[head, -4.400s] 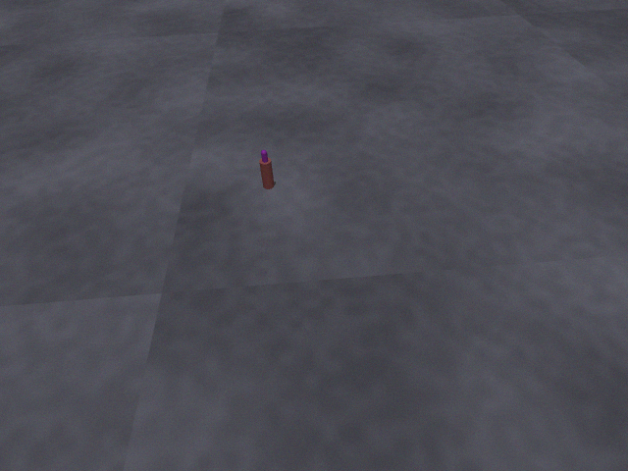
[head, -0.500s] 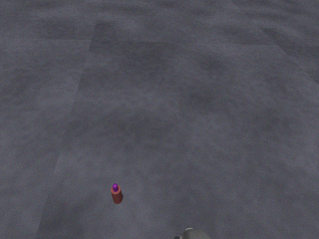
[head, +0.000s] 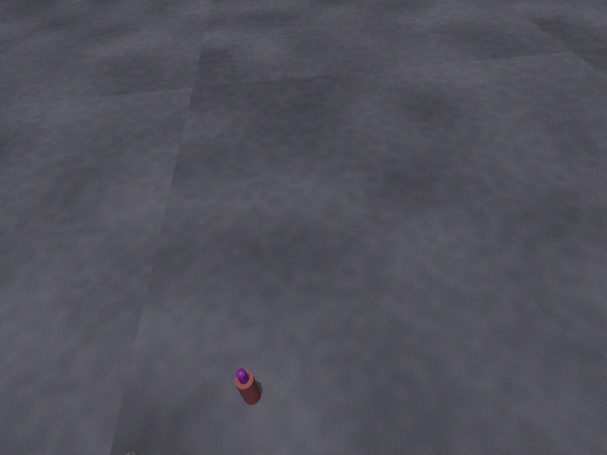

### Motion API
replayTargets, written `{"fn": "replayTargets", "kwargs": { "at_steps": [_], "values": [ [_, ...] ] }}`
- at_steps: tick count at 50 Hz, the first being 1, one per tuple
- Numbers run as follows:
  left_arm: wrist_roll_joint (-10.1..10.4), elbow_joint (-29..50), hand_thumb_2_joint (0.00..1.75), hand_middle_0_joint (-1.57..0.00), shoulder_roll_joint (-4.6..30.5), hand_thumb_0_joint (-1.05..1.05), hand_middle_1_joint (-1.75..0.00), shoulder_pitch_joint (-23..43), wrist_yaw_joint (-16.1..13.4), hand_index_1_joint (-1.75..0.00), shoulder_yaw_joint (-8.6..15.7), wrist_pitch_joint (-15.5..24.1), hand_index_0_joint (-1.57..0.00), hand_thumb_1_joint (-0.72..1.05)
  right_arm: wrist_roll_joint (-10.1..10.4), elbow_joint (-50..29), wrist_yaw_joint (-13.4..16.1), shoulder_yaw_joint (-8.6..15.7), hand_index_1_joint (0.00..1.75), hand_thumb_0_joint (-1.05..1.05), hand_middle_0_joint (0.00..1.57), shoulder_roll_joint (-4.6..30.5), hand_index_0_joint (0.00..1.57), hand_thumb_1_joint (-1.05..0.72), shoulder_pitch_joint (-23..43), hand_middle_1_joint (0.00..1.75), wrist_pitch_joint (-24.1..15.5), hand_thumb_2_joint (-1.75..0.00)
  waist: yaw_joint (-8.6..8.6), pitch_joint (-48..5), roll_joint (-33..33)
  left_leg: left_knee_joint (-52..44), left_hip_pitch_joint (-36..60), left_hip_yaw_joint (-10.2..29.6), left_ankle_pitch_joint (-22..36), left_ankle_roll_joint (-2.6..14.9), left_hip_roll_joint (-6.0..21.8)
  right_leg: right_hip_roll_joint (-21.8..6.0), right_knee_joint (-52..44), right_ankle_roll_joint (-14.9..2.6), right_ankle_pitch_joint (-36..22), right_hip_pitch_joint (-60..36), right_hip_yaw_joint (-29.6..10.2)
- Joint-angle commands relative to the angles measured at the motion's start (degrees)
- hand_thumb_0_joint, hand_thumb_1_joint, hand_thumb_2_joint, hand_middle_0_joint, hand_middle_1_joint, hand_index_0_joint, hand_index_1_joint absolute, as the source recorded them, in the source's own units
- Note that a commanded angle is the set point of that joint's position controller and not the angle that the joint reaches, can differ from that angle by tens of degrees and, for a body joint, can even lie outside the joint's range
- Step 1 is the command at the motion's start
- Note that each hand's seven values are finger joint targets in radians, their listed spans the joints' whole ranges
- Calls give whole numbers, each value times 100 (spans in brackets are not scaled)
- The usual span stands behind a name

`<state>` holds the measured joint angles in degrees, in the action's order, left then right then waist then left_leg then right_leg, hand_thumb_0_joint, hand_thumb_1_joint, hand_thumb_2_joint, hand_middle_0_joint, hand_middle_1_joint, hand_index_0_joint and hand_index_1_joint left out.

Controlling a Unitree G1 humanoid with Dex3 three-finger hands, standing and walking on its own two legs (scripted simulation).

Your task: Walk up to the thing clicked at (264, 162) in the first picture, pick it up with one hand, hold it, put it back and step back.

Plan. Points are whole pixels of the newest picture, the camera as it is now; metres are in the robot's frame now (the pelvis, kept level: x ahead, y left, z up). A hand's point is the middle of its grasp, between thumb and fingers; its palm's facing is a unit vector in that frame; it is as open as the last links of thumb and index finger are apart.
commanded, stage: walk up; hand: left
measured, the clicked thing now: (246, 384) +0.43 +0.22 -0.66
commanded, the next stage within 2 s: stand in 1.66 s
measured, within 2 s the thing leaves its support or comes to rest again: neither
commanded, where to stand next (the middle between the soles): +0.09 +0.00 m, yaw +1 degrees
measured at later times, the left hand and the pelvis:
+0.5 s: hand out of the picture +0.07 +0.26 -0.15, palm faces +0.01 -0.95 -0.32, open 7.4 cm; pelvis +0.04 +0.01 +0.01, yaw +1 degrees
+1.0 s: hand out of the picture +0.15 +0.25 -0.14, palm faces +0.00 -0.95 -0.32, open 7.4 cm; pelvis +0.05 +0.00 +0.01, yaw +1 degrees
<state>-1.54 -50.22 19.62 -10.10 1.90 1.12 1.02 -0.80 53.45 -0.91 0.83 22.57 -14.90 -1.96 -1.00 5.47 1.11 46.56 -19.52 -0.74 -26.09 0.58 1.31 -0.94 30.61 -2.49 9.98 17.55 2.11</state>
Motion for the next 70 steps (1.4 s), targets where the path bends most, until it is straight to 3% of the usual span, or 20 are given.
{"fn": "replayTargets", "kwargs": {
  "at_steps": [1,3,4,5,6,7,8,10,12,15,16,18,20,24,28,32,39,46,50,70],
  "values": [
    [-16,352,90,-20,1558,0,-30,168,-79,-30,465,1,-20,90,-25,1,121,311,30,0,20,984,20,-90,-463,30,-176,-90,-2,-465,-1139,-1134,329,-237,503,-59,-94,-1056,-1313,-833,1512,-65,-1169],
    [43,292,90,-20,1439,0,-30,296,-45,-30,432,-98,-20,90,-52,185,168,336,30,0,20,948,20,-90,-566,30,-224,-90,101,-522,-802,-1913,1052,-318,1318,-37,-183,-932,-856,-617,1758,386,-960],
    [77,276,90,-20,1283,0,-30,317,-36,-30,360,-129,-20,90,-87,191,206,360,30,0,20,1007,20,-90,-517,30,-239,-90,151,-517,-598,-2043,1353,-137,1403,36,-97,-871,-707,-448,1972,743,-912],
    [102,253,90,-20,1140,0,-30,319,-24,-30,309,-148,-20,90,-112,158,239,387,30,0,20,1143,20,-90,-429,30,-257,-90,145,-496,-246,-2390,1341,412,1077,128,266,-683,-521,-282,2085,917,-771],
    [152,221,90,-20,982,0,-30,251,-4,-30,259,-173,-20,90,-153,39,253,405,30,0,20,1398,20,-90,-153,30,-283,-90,54,-349,290,-2969,1012,1731,-213,398,1045,-367,-126,-8,1963,1184,-704],
    [144,21,90,-20,1229,0,-30,226,-17,-30,342,-214,-20,90,-112,-47,248,435,30,0,20,1702,20,-90,238,30,-279,-90,24,-42,683,-3682,-256,2540,-1827,906,1766,-57,922,111,1744,423,-334],
    [115,-113,90,-20,1406,0,-30,126,-26,-30,437,-231,-20,90,-101,-100,235,427,30,0,20,1724,20,-90,590,30,-260,-90,-91,315,601,-3793,-908,2520,-2085,1098,1877,-235,1313,125,1519,-16,-502],
    [119,-270,90,-20,1252,0,-30,-22,6,-30,392,-183,-20,90,-112,-99,233,325,30,0,20,1425,20,-90,745,30,-268,-90,-180,288,617,-3425,-529,1604,-972,769,1315,-252,683,69,1143,-122,-490],
    [131,-415,90,-20,1245,0,-30,-36,-7,-30,364,-120,-20,90,-74,-1,192,291,30,0,20,1346,20,-90,632,30,-281,-90,-137,-70,776,-2974,-61,1167,309,484,1049,-168,-50,46,802,-395,-369],
    [89,-565,90,-20,1291,0,-30,21,-87,-30,315,-37,-20,90,6,58,157,239,30,0,20,1244,20,-90,563,30,-212,-90,-73,-717,622,-2426,323,700,1163,242,773,-311,-664,15,63,-1081,-615],
    [90,-589,90,-20,1344,0,-30,176,-100,-30,293,-13,-20,90,11,110,158,221,30,0,20,1148,20,-90,485,30,-185,-90,22,-743,498,-2477,225,654,883,184,635,-419,-715,-13,232,-1077,-786],
    [99,-600,90,-20,1410,0,-30,388,-67,-30,257,-29,-20,90,9,179,158,249,30,0,20,1240,20,-90,591,30,-132,-90,109,-476,379,-2692,327,661,-127,155,507,-430,-874,-38,1250,-557,-851],
    [126,-716,90,-20,1356,0,-30,312,-63,-30,213,-24,-20,90,8,224,151,233,30,0,20,1249,20,-90,789,30,-122,-90,42,-381,279,-2653,524,728,45,194,569,-433,-992,-22,1209,-401,-804],
    [110,-868,90,-20,1421,0,-30,464,-103,-30,215,74,-20,90,61,373,156,188,30,0,20,1130,20,-90,707,30,-155,-90,164,-634,-348,-2263,976,450,1774,165,483,-655,-1181,-62,-66,-596,-894],
    [155,-985,90,-20,1342,0,-30,376,-158,-30,212,100,-20,90,81,460,175,191,30,0,20,1107,20,-90,796,30,-154,-90,120,-1011,-465,-2126,1394,361,2941,159,570,-665,-933,-9,-1636,-960,-621],
    [165,-1020,90,-20,1306,0,-30,513,-191,-30,203,69,-20,90,75,545,186,195,30,0,20,1083,20,-90,951,30,-100,-90,109,-941,-450,-2262,1470,315,2908,131,577,-665,-977,14,-1542,-932,-582],
    [139,-1049,90,-20,1261,0,-30,773,-193,-30,192,29,-20,90,25,671,181,194,30,0,20,1044,20,-90,1181,30,-61,-90,113,-717,-216,-2625,1310,355,2520,110,598,-606,-1172,56,-796,-949,-584],
    [118,-1064,90,-20,1259,0,-30,808,-181,-30,209,22,-20,90,14,735,184,173,30,0,20,1023,20,-90,1242,30,-85,-90,83,-850,-67,-2814,1336,344,2621,85,637,-609,-1219,76,-945,-1281,-565],
    [96,-1056,90,-20,1253,0,-30,872,-166,-30,216,1,-20,90,5,740,176,169,30,0,20,1046,20,-90,1289,30,-90,-90,91,-715,-12,-2900,1226,337,2208,90,597,-568,-1293,98,-608,-1189,-570],
    [95,-1119,90,-20,1194,0,-30,805,-156,-30,257,-18,-20,90,-6,839,188,160,30,0,20,1003,20,-90,1066,30,-81,-90,116,-610,-213,-2981,1319,318,1980,89,546,-533,-1422,106,-340,-1076,-645]
  ]
}}
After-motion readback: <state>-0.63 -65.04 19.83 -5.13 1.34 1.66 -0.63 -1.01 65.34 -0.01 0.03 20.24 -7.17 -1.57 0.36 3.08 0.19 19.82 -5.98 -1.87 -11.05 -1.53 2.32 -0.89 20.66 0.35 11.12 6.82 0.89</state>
